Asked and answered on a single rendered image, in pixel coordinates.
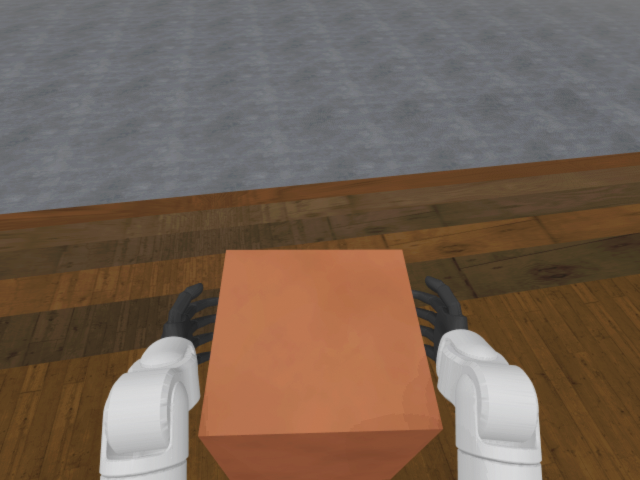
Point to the left robot hand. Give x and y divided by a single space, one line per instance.
179 322

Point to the right robot hand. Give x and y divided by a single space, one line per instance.
448 317

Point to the left robot forearm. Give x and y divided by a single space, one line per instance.
145 428

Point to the right robot forearm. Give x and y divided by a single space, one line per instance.
496 410

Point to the carton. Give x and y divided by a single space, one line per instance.
318 369

